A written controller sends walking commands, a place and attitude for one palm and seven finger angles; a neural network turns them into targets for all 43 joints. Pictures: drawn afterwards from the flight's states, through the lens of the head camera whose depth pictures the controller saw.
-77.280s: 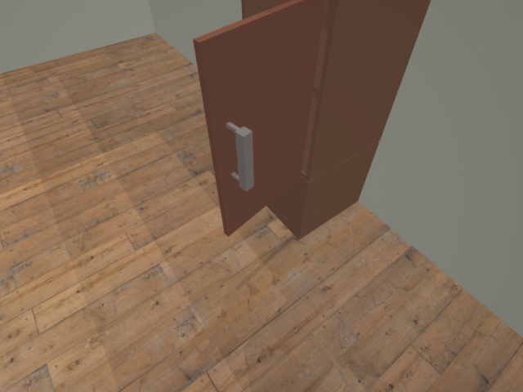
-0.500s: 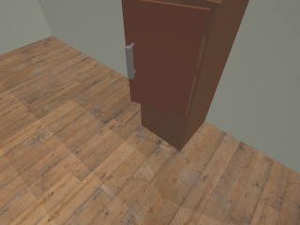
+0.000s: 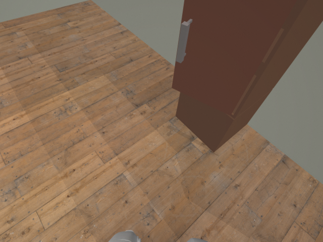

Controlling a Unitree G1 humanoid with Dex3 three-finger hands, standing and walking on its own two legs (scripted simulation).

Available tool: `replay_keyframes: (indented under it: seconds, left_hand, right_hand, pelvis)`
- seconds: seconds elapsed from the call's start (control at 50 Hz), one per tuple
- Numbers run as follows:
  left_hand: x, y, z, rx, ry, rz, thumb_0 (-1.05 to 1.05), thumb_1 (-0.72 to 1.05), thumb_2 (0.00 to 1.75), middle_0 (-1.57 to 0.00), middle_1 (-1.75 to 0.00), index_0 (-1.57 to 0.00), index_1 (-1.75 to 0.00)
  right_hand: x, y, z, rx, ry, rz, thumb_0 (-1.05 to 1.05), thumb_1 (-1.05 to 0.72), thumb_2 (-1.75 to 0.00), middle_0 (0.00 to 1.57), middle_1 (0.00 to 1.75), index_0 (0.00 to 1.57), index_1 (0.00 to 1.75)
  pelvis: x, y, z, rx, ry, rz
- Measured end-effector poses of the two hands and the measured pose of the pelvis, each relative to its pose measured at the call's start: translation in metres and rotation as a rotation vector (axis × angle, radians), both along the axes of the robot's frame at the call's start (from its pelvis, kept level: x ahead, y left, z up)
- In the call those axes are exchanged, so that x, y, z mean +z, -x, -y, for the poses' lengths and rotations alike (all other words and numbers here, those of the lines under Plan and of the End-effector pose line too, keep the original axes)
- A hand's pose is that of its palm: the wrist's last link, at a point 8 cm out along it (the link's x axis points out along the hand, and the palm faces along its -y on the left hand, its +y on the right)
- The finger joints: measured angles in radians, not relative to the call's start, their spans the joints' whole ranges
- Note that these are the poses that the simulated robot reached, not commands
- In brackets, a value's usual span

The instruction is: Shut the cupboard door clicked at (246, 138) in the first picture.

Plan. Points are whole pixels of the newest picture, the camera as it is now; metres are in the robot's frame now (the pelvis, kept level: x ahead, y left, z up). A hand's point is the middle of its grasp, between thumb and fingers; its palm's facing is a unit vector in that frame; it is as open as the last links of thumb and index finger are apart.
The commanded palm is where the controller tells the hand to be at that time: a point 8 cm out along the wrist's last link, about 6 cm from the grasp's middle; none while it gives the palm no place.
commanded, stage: walk to a spot facing it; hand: left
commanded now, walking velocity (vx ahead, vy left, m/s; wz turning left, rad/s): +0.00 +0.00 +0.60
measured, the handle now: (184, 41) +0.86 -0.07 +0.00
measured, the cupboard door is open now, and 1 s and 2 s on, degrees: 19 19 19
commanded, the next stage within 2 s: none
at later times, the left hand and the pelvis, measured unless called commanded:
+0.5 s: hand out of the picture +0.04 +0.17 -0.13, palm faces +0.29 -0.91 -0.31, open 7.4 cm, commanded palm none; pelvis +0.01 -0.05 +0.02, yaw +19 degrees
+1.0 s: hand out of the picture -0.04 +0.19 -0.14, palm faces +0.62 -0.73 -0.28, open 7.4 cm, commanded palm none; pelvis +0.03 -0.04 +0.02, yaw +38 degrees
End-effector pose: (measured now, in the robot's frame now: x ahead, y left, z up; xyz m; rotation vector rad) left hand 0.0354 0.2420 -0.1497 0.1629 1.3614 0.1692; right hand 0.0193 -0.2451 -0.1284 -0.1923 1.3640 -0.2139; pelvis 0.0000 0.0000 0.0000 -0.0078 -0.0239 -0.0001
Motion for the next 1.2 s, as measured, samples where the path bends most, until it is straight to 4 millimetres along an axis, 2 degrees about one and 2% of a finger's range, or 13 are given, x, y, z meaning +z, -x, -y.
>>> replay_keyframes:
  seconds: [0.18,0.28,0.34,0.38,0.44,0.56,0.64,0.76,0.82,0.92,1.04,1.12,1.2]
  left_hand:
    - [0.043,-0.038,-0.026,0.048,-0.072,0.165,0.01,0.91,0.90,-0.20,-0.30,-0.19,-0.30]
    - [0.054,-0.047,-0.017,0.083,-0.099,0.233,0.01,0.91,0.90,-0.20,-0.30,-0.19,-0.30]
    - [0.057,-0.042,-0.004,0.114,-0.115,0.258,0.01,0.91,0.90,-0.20,-0.30,-0.19,-0.30]
    - [0.055,-0.031,0.005,0.136,-0.136,0.265,0.01,0.91,0.90,-0.20,-0.30,-0.19,-0.30]
    - [0.057,-0.005,0.020,0.184,-0.137,0.203,0.01,0.91,0.90,-0.20,-0.30,-0.20,-0.30]
    - [0.053,0.039,0.042,0.298,-0.108,0.111,0.01,0.91,0.90,-0.20,-0.30,-0.20,-0.30]
    - [0.044,0.069,0.049,0.396,-0.085,0.087,0.01,0.91,0.90,-0.20,-0.30,-0.20,-0.30]
    - [0.015,0.126,0.044,0.543,-0.052,0.018,0.01,0.91,0.90,-0.21,-0.30,-0.20,-0.30]
    - [0.016,0.140,0.039,0.583,-0.052,-0.023,0.01,0.91,0.90,-0.20,-0.30,-0.20,-0.30]
    - [0.033,0.130,0.027,0.618,-0.083,0.040,0.01,0.91,0.90,-0.20,-0.30,-0.19,-0.30]
    - [0.050,0.097,0.020,0.636,-0.148,0.161,0.01,0.91,0.90,-0.20,-0.30,-0.19,-0.30]
    - [0.053,0.083,0.030,0.648,-0.205,0.219,0.01,0.91,0.90,-0.20,-0.30,-0.19,-0.30]
    - [0.057,0.089,0.054,0.697,-0.196,0.195,0.01,0.91,0.90,-0.20,-0.30,-0.20,-0.30]
  right_hand:
    - [0.017,-0.034,-0.001,0.124,-0.007,0.019,0.00,-0.91,-0.90,0.21,0.30,0.20,0.30]
    - [0.016,-0.057,0.016,0.181,-0.012,0.036,0.00,-0.91,-0.90,0.21,0.30,0.21,0.30]
    - [0.009,-0.074,0.031,0.214,-0.021,0.046,0.00,-0.91,-0.90,0.21,0.30,0.21,0.30]
    - [0.000,-0.087,0.040,0.231,-0.029,0.058,0.00,-0.91,-0.90,0.21,0.30,0.21,0.30]
    - [0.000,-0.108,0.047,0.273,-0.032,0.065,0.00,-0.91,-0.90,0.21,0.30,0.20,0.30]
    - [0.008,-0.142,0.039,0.371,-0.050,0.067,0.00,-0.91,-0.90,0.20,0.30,0.20,0.30]
    - [0.009,-0.168,0.016,0.478,-0.050,0.055,0.01,-0.91,-0.90,0.20,0.30,0.20,0.30]
    - [0.010,-0.216,-0.040,0.641,-0.043,0.153,0.01,-0.91,-0.90,0.20,0.30,0.20,0.30]
    - [0.020,-0.228,-0.059,0.688,-0.045,0.198,0.00,-0.91,-0.90,0.20,0.30,0.20,0.30]
    - [0.027,-0.235,-0.070,0.735,-0.044,0.201,0.00,-0.91,-0.90,0.21,0.30,0.20,0.30]
    - [0.017,-0.241,-0.061,0.767,-0.067,0.152,0.00,-0.91,-0.90,0.21,0.30,0.21,0.30]
    - [-0.003,-0.255,-0.051,0.775,-0.092,0.124,0.00,-0.91,-0.90,0.21,0.30,0.21,0.30]
    - [-0.004,-0.266,-0.049,0.806,-0.090,0.092,0.01,-0.91,-0.90,0.21,0.30,0.20,0.30]
  pelvis:
    - [0.022,0.002,0.002,0.107,0.025,-0.060]
    - [0.023,0.001,0.019,0.177,0.026,-0.065]
    - [0.018,0.000,0.034,0.220,0.014,-0.068]
    - [0.012,-0.002,0.044,0.241,-0.007,-0.074]
    - [0.015,-0.004,0.050,0.292,-0.005,-0.063]
    - [0.022,-0.013,0.055,0.384,-0.032,-0.059]
    - [0.019,-0.017,0.052,0.456,-0.031,-0.056]
    - [0.003,-0.017,0.035,0.544,-0.016,-0.051]
    - [0.006,-0.018,0.032,0.566,-0.013,-0.044]
    - [0.017,-0.021,0.032,0.622,0.011,-0.036]
    - [0.018,-0.033,0.044,0.688,0.009,-0.032]
    - [0.006,-0.048,0.057,0.734,-0.007,-0.042]
    - [0.011,-0.051,0.061,0.800,-0.009,-0.031]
